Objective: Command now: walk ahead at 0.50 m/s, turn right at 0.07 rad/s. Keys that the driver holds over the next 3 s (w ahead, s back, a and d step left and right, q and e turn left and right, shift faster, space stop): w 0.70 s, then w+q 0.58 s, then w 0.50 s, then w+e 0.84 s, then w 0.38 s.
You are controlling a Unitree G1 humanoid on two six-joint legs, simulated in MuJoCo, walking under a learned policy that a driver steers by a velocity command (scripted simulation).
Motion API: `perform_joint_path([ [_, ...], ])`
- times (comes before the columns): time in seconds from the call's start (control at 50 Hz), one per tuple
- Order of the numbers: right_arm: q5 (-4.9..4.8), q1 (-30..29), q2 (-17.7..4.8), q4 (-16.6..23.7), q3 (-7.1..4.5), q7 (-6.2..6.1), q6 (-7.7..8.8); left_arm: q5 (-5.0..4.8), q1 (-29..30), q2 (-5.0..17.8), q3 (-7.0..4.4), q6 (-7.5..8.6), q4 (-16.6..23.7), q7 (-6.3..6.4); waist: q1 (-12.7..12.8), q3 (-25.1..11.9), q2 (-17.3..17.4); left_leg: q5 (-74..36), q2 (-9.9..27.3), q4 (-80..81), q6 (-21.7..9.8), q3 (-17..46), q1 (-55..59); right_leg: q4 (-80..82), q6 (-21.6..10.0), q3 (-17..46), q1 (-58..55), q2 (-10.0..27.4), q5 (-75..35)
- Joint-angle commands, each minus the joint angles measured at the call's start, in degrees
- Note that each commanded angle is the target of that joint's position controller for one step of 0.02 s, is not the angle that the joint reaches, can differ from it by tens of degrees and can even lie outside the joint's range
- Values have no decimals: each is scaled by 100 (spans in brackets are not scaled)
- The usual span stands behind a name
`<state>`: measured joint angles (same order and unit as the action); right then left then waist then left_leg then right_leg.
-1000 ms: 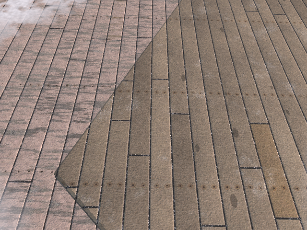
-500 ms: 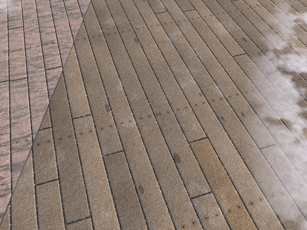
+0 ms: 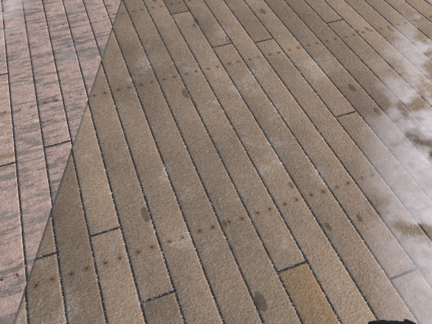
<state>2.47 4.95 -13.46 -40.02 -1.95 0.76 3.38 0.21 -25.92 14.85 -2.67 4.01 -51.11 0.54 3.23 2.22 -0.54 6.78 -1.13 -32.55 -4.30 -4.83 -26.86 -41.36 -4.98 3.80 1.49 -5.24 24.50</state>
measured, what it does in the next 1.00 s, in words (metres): walks ahead: right foot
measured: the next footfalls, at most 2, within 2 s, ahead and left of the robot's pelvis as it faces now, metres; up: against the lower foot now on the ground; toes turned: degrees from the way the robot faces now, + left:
right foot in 0.50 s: +0.43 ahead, -0.11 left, +0.00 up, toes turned -3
left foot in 1.06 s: +0.72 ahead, +0.10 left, +0.00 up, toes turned +13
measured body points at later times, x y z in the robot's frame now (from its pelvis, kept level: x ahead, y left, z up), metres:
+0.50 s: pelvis +0.27 -0.02 +0.00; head +0.31 -0.02 +0.45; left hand +0.49 +0.20 -0.08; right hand +0.23 -0.27 -0.14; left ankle +0.11 +0.08 -0.72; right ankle +0.39 -0.10 -0.72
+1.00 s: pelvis +0.54 -0.01 +0.01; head +0.57 -0.01 +0.46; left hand +0.48 +0.24 -0.13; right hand +0.74 -0.22 -0.10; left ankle +0.68 +0.10 -0.70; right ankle +0.39 -0.10 -0.72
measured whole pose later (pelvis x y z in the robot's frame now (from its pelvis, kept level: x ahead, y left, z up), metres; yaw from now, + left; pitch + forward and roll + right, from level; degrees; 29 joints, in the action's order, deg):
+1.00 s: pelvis +0.54 -0.01 +0.01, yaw +8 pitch +1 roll -1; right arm 2.0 5.6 -12.8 -45.4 -1.5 2.9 1.4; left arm 1.3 -23.4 12.5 -1.9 5.3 -55.1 0.8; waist 2.7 2.2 1.5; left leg 4.0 2.0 -35.1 -5.0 -4.5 -32.6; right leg -10.9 -1.9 -10.7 -7.5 -3.0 19.9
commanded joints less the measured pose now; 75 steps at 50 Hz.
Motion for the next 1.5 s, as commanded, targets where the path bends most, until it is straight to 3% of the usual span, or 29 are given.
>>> perform_joint_path([
  [0.02,-127,1622,-1105,-155,-384,-13,-9,59,-45,643,-117,87,573,3,-597,-1252,558,512,2315,1547,-1330,3937,3511,-3724,14,317,3223,182,-66],
  [0.04,-154,1244,-749,-126,-287,10,1,89,302,576,-78,103,640,-46,-512,-673,184,488,2095,1714,-1197,3145,2765,-3427,21,255,3263,412,-409],
  [0.08,-155,1087,-468,-270,-174,-1,63,155,459,437,-48,-4,697,-132,-247,-168,227,119,1490,2110,-792,2117,1867,-2821,50,91,2996,758,-677],
  [0.14,-202,1350,-571,-476,-188,8,214,227,337,339,-7,-152,636,-208,-136,-138,448,-625,1331,2383,-869,1611,1615,-2474,212,-126,2928,890,-851],
  [0.22,-225,1709,-645,-688,-197,28,245,210,1322,282,35,-163,951,-249,-303,131,357,-916,1121,2676,-837,1137,1874,-1463,400,-381,3681,1174,-1676],
  [0.3,-234,2010,-702,-833,-199,37,239,155,2148,104,131,-143,1178,-282,-531,160,404,-1368,977,2604,-671,785,2084,-83,454,-627,3439,1068,-2408],
  [0.4,-173,2292,-798,-1025,-204,-36,188,139,2703,212,112,-101,1377,-255,-644,211,432,-2035,1297,2244,-593,831,2905,728,250,-694,3285,879,-2204],
  [0.44,-148,2188,-867,-1063,-215,-75,158,155,2513,286,76,-69,1342,-225,-491,131,471,-2894,1382,1826,-512,793,3138,981,71,-745,2881,705,-1745],
  [0.48,-149,2047,-941,-1091,-225,-95,106,213,1345,442,-26,2,958,-142,55,-495,373,-3972,1159,386,-331,536,3020,1508,-182,-891,1363,358,-1640],
  [0.5,-178,2020,-826,-999,-177,-101,105,325,333,733,-131,61,678,-76,425,-1165,130,-2970,931,-915,-223,367,2153,1482,-432,-341,-138,894,-1581],
  [0.52,-382,2516,-217,-723,-24,-50,119,450,-263,1427,-315,66,641,-17,338,-2067,-1117,-15,105,-3138,74,-13,129,1706,-1136,2233,-2001,2693,-1063],
  [0.54,-242,2444,-647,-826,-142,-71,97,185,-179,1282,-321,-22,602,-54,331,-2166,-1054,2353,-283,-3994,42,567,-758,2437,-1385,3631,-1938,2999,-1084],
  [0.56,-164,1955,-744,-735,-185,-68,73,85,394,1004,-249,-46,628,-66,94,-1128,-512,1914,100,-4192,-6,812,-1140,2480,-1208,2650,-1127,2700,-878],
  [0.58,-163,1689,-626,-675,-141,-26,103,78,788,640,-151,-20,666,-91,-45,-605,-251,1475,317,-3851,-11,804,-1059,2704,-1036,1953,-340,2440,-1118],
  [0.62,-76,1743,-505,-740,-125,32,-13,42,1047,350,-57,45,556,-92,-400,-143,-328,1095,606,-3197,78,713,-503,3134,-590,986,650,1862,-1493],
  [0.68,-14,1745,-404,-789,-104,124,-161,21,814,456,-97,177,370,-103,-519,-110,-362,773,665,-3007,232,566,-419,3391,-734,542,893,1743,-2250],
  [0.78,-97,708,-373,-528,-93,152,-185,53,425,525,-119,204,127,-99,-304,184,-226,-223,699,-1996,365,634,-1184,3663,-637,-173,508,1647,-2466],
  [0.94,-58,-433,-265,-107,-15,216,-121,98,-44,534,-82,202,-227,36,-7,419,-249,-583,436,-363,12,101,-1094,3309,-378,-1004,-584,1875,-3740],
  [1.0,-35,-159,-349,-114,-68,196,-115,125,72,727,-114,138,-269,97,-210,135,-418,222,12,-124,-311,-286,-454,2302,-238,-1291,-1006,1943,-6124],
  [1.04,5,934,-550,-416,-198,151,-73,139,155,886,-151,35,-254,117,-674,-552,-426,527,-422,220,-609,-411,838,522,-133,-1518,-873,1875,-6913],
  [1.06,85,1880,-864,-679,-341,99,-41,108,252,874,-137,23,-135,120,-1109,-1086,-185,503,-77,450,-906,233,2331,-920,10,-1572,162,1761,-5737],
  [1.08,93,2276,-1598,-653,-569,15,-67,-49,61,376,-18,82,257,14,-1039,-1820,1100,639,1645,582,-1774,2991,4266,-3284,331,-1671,2519,910,-2306],
  [1.1,-121,2135,-1613,-630,-568,32,-117,42,430,614,-92,136,394,-24,-960,-2080,883,-163,2190,1377,-2082,4823,4586,-4188,371,-532,3601,239,519],
  [1.14,-212,1579,-1180,-687,-471,-14,-153,52,1045,512,-36,239,598,-71,-694,-663,114,-585,1751,1562,-1598,3164,3166,-3591,314,-155,3961,906,-471],
  [1.18,-270,1134,-826,-636,-359,-43,-140,192,889,449,-38,95,558,-66,-240,-189,-64,-1078,1176,1872,-1196,2323,2005,-2828,438,-180,3317,1135,-650],
  [1.22,-269,1176,-853,-634,-351,-32,-40,268,766,380,-24,-107,593,-96,-117,-261,251,-1616,996,1937,-1270,2079,1643,-2469,602,-248,3007,1156,-602],
  [1.26,-254,1295,-981,-650,-387,-34,10,263,1044,366,-25,-184,696,-126,-154,-206,209,-1427,787,2079,-1217,1917,1513,-2004,731,-352,3129,1162,-943],
  [1.44,-203,2225,-942,-892,-332,-74,45,168,2722,314,54,-128,1227,-228,-837,53,396,-1740,828,2045,-810,1835,2660,309,626,-506,3625,979,-2518],
  [1.5,-150,2237,-1039,-928,-329,-129,60,145,2862,417,39,-71,1341,-237,-802,133,449,-2158,1066,1847,-728,1945,2984,757,409,-494,3362,840,-2249],
])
